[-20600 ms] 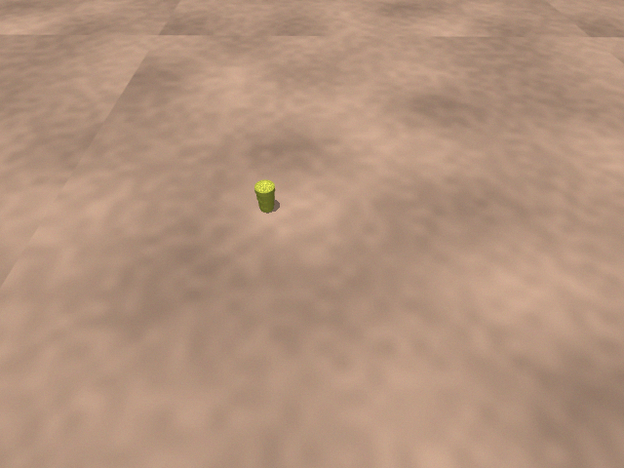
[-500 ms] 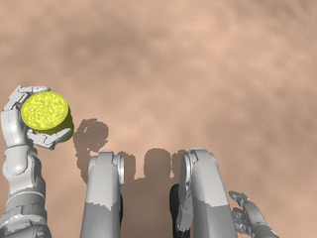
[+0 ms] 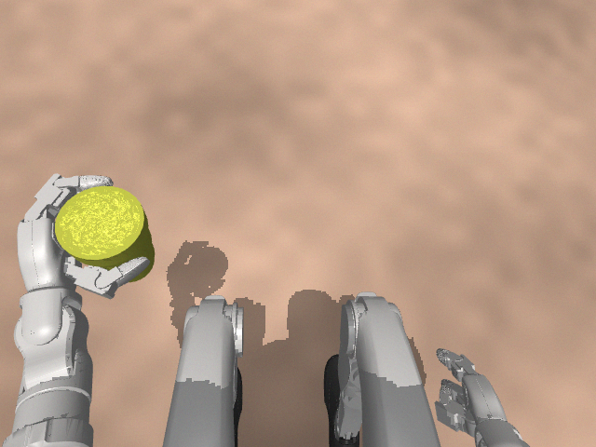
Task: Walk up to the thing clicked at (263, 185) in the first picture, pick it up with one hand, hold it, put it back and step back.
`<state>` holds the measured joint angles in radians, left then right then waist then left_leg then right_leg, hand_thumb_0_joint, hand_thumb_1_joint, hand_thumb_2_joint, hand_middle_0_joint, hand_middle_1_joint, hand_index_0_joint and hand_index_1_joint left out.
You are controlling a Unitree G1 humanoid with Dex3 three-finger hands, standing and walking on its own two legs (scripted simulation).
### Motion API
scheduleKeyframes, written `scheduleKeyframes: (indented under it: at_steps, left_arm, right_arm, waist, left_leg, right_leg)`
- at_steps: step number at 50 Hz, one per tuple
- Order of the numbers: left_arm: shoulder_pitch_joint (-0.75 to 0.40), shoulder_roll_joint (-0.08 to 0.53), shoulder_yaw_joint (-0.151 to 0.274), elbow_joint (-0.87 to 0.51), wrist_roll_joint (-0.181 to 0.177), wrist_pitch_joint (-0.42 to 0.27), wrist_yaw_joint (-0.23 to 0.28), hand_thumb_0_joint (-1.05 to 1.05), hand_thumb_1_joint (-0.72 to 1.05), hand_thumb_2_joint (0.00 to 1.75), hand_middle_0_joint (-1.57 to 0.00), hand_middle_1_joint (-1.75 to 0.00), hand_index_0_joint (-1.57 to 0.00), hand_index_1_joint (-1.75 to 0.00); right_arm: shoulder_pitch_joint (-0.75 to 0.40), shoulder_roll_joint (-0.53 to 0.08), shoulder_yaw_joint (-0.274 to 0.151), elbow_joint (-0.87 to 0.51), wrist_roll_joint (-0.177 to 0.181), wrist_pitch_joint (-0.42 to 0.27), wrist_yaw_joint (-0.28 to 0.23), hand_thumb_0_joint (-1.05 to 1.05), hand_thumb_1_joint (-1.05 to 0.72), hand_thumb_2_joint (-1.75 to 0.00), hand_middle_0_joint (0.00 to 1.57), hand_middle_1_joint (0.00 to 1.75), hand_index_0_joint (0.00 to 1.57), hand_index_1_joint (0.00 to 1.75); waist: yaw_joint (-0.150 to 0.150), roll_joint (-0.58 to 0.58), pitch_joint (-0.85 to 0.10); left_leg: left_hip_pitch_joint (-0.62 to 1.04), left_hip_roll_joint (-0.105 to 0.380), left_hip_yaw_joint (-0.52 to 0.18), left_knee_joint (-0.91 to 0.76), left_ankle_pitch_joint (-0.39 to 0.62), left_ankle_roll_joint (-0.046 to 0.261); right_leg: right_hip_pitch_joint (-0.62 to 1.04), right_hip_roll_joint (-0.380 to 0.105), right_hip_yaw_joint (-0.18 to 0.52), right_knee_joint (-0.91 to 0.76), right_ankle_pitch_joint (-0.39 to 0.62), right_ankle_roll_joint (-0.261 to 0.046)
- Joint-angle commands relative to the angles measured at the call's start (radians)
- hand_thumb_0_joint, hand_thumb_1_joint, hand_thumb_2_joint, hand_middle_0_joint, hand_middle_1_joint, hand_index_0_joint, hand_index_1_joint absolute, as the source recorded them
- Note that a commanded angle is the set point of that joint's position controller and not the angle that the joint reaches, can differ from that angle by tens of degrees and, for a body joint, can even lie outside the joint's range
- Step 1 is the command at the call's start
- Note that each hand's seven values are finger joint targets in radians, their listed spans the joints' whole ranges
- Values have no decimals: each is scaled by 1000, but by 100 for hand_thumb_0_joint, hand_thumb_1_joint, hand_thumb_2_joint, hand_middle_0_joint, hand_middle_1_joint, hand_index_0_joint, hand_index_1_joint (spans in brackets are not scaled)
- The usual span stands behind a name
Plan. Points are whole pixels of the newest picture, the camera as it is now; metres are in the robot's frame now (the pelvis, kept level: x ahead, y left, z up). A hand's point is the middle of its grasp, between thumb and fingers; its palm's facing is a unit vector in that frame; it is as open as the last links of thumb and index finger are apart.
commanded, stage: lift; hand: left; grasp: from the side
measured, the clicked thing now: (118, 243) +0.37 +0.24 -0.05
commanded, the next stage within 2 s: hold in 1.72 s
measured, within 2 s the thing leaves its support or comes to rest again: neither
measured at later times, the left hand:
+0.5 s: hand (34, 174) +0.37 +0.22 +0.15, palm faces +0.27 -0.96 -0.05, open 11.7 cm
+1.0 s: hand out of the picture +0.37 +0.20 +0.24, palm faces +0.24 -0.97 -0.06, open 11.7 cm
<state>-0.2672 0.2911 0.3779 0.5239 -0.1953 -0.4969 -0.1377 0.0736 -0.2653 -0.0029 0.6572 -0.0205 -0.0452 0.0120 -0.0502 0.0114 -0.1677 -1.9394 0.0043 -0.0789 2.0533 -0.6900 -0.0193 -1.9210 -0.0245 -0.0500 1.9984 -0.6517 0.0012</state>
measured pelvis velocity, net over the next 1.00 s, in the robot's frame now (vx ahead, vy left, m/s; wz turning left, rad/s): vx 0.05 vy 0.00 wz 0.04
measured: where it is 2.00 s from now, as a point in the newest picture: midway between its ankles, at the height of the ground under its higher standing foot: (283, 430)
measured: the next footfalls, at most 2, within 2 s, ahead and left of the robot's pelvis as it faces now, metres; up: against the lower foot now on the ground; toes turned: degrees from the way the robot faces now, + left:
none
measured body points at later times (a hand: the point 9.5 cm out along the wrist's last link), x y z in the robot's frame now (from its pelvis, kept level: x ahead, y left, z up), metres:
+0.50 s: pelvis +0.04 +0.01 +0.15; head +0.17 +0.03 +0.58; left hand +0.35 +0.27 +0.16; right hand +0.21 -0.23 +0.03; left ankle +0.08 +0.13 -0.41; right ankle +0.09 -0.12 -0.41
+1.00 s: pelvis +0.05 +0.00 +0.23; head +0.14 +0.02 +0.67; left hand +0.35 +0.25 +0.25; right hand +0.21 -0.23 +0.12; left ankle +0.08 +0.13 -0.41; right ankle +0.09 -0.12 -0.41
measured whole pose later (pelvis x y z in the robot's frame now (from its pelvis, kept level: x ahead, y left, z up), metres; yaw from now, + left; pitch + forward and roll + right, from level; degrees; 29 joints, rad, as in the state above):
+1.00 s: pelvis +0.05 +0.00 +0.23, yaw +3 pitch +16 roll -2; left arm -0.07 0.18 0.15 0.40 -0.13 -0.37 0.05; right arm 0.20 -0.22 0.02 0.65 -0.01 -0.07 -0.03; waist -0.03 0.02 -0.11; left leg -0.95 0.02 -0.05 1.21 -0.53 -0.01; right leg -0.93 -0.02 -0.05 1.16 -0.50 0.01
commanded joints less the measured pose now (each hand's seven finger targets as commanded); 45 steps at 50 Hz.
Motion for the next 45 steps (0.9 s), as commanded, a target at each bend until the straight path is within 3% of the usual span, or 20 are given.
scheduleKeyframes:
  at_steps: [1, 2, 3, 5, 8, 9, 11, 12, 13, 14, 15, 17, 18, 21, 23, 24, 26, 34, 38, 45]
  left_arm:
    - [-274, 223, 52, -438, -59, -95, 30, 0, -6, 123, -117, -136, -120, -136]
    - [-238, 185, 23, -418, -57, -83, 35, 0, -6, 123, -117, -136, -119, -136]
    - [-231, 212, 48, -442, -56, -77, 46, 0, -5, 123, -117, -136, -120, -135]
    - [-226, 209, 27, -494, -41, -65, 62, 0, -7, 122, -116, -135, -118, -135]
    - [-146, 138, -26, -496, -42, -36, 87, 0, -3, 123, -114, -134, -116, -133]
    - [-125, 143, -5, -484, -42, -28, 97, 0, -3, 122, -113, -132, -115, -132]
    - [-127, 138, -26, -520, -31, -25, 110, 0, -4, 120, -109, -129, -112, -129]
    - [-134, 166, -3, -573, -26, -25, 122, 0, -5, 119, -110, -130, -113, -130]
    - [-149, 174, -16, -607, -17, -20, 131, 0, -6, 120, -111, -131, -114, -130]
    - [-137, 156, -34, -601, -16, -14, 142, 0, -7, 120, -109, -130, -112, -130]
    - [-94, 151, -20, -605, -21, -8, 152, 0, -4, 121, -110, -131, -113, -131]
    - [-44, 84, -63, -554, -22, 1, 164, 0, -3, 123, -110, -131, -112, -131]
    - [-53, 91, -56, -559, -20, -1, 169, 0, -2, 122, -109, -130, -112, -130]
    - [-46, 76, -106, -544, 4, 5, 173, 0, -5, 121, -110, -129, -112, -130]
    - [-90, 87, -96, -531, 9, 3, 177, 0, -4, 120, -111, -129, -113, -129]
    - [-100, 60, -129, -526, 12, 0, 175, 0, -6, 120, -111, -129, -113, -130]
    - [-85, 77, -94, -490, 12, -2, 182, 0, -5, 120, -113, -130, -115, -131]
    - [-68, 25, -167, -470, 23, 0, 173, 0, -5, 119, -114, -130, -116, -131]
    - [-101, 56, -140, -443, 30, -3, 180, 0, -5, 119, -115, -130, -116, -131]
    - [-136, 31, -166, -475, 31, -16, 188, 0, -7, 119, -113, -129, -115, -130]
  right_arm:
    - [84, -171, -72, -102, 17, -38, -19, 0, -92, -90, 20, 30, 20, 30]
    - [83, -168, -72, -108, 22, -40, -21, 0, -91, -90, 20, 30, 20, 30]
    - [83, -168, -74, -106, 24, -42, -24, 0, -91, -90, 20, 30, 20, 30]
    - [84, -164, -75, -113, 28, -43, -27, 0, -91, -90, 20, 30, 20, 30]
    - [84, -155, -70, -124, 35, -47, -32, 0, -91, -90, 20, 30, 20, 30]
    - [81, -159, -72, -125, 38, -49, -34, 0, -90, -90, 20, 30, 20, 30]
    - [86, -150, -68, -131, 37, -50, -37, 0, -90, -90, 20, 30, 20, 30]
    - [93, -146, -68, -134, 36, -50, -41, 0, -90, -90, 20, 30, 20, 30]
    - [102, -138, -65, -132, 36, -50, -44, 0, -90, -90, 20, 30, 20, 30]
    - [102, -133, -60, -130, 36, -51, -46, 0, -90, -90, 20, 30, 20, 30]
    - [106, -126, -58, -127, 38, -54, -49, 0, -90, -90, 20, 30, 20, 30]
    - [101, -116, -51, -127, 36, -60, -52, 0, -90, -90, 20, 30, 20, 30]
    - [102, -119, -54, -124, 33, -63, -55, 0, -90, -90, 20, 30, 20, 30]
    - [106, -116, -52, -117, 29, -66, -59, 0, -90, -90, 20, 30, 20, 30]
    - [112, -111, -49, -115, 27, -69, -61, 0, -89, -90, 20, 30, 20, 30]
    - [107, -110, -49, -117, 26, -70, -62, 0, -89, -90, 20, 30, 20, 30]
    - [114, -108, -48, -115, 25, -73, -59, 0, -89, -90, 20, 30, 20, 30]
    - [129, -100, -43, -115, 22, -71, -49, 0, -90, -90, 20, 30, 20, 30]
    - [122, -104, -42, -117, 21, -66, -44, 0, -90, -90, 20, 30, 20, 30]
    - [118, -90, -31, -132, 12, -62, -46, 0, -91, -90, 20, 30, 20, 30]
  waist:
    - [25, 127, -684]
    - [12, 110, -666]
    - [26, 103, -667]
    - [33, 139, -687]
    - [22, 119, -646]
    - [31, 104, -629]
    - [29, 131, -632]
    - [40, 120, -663]
    - [36, 127, -673]
    - [30, 127, -648]
    - [39, 108, -636]
    - [32, 91, -589]
    - [28, 100, -590]
    - [18, 109, -521]
    - [20, 119, -492]
    - [9, 116, -468]
    - [21, 106, -447]
    - [29, 102, -407]
    - [37, 88, -360]
    - [32, 71, -366]
  left_leg:
    - [501, -14, 33, -349, 137, 42]
    - [509, -14, 31, -365, 137, 44]
    - [519, -13, 33, -375, 135, 45]
    - [595, -12, 29, -419, 158, 39]
    - [658, -9, 16, -475, 188, 36]
    - [676, -7, 10, -494, 202, 35]
    - [726, -6, 10, -527, 227, 32]
    - [762, -6, 12, -545, 241, 34]
    - [797, -7, 12, -573, 247, 32]
    - [808, -8, 11, -593, 240, 32]
    - [823, -8, 15, -607, 259, 34]
    - [842, -7, 13, -635, 290, 33]
    - [875, -6, 12, -652, 312, 32]
    - [936, -2, 8, -715, 327, 25]
    - [963, 2, 7, -749, 320, 23]
    - [981, 4, 1, -773, 300, 22]
    - [1007, 2, -4, -816, 288, 21]
    - [1157, 0, 8, -920, 404, 15]
    - [1189, 2, 8, -971, 406, 14]
    - [1231, -9, 26, -1035, 375, 22]
  right_leg:
    - [457, 30, 38, -324, 133, -36]
    - [469, 31, 36, -345, 136, -34]
    - [495, 31, 41, -365, 133, -32]
    - [507, 32, 35, -383, 152, -39]
    - [547, 34, 22, -428, 181, -38]
    - [555, 33, 19, -440, 192, -38]
    - [588, 33, 19, -471, 213, -38]
    - [642, 34, 21, -499, 227, -35]
    - [678, 33, 22, -522, 236, -35]
    - [696, 34, 23, -544, 235, -33]
    - [733, 36, 23, -565, 252, -30]
    - [755, 39, 20, -594, 281, -30]
    - [771, 39, 19, -613, 299, -30]
    - [804, 37, 14, -665, 314, -32]
    - [828, 37, 15, -697, 309, -32]
    - [827, 37, 12, -714, 296, -31]
    - [874, 34, 10, -750, 287, -29]
    - [1017, 38, 1, -858, 383, -31]
    - [1062, 36, -4, -903, 383, -30]
    - [1174, 36, 8, -983, 380, -23]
